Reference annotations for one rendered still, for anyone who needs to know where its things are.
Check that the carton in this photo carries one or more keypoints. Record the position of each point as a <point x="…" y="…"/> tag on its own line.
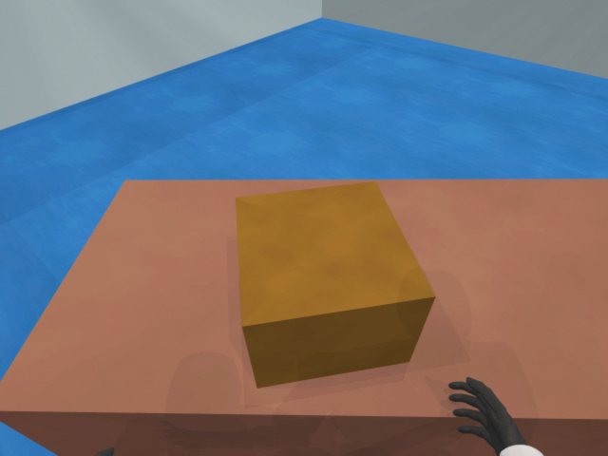
<point x="328" y="283"/>

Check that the pedestal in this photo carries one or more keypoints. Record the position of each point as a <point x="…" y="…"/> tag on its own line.
<point x="141" y="347"/>

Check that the robot right hand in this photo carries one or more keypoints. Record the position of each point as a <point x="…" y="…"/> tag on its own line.
<point x="499" y="430"/>

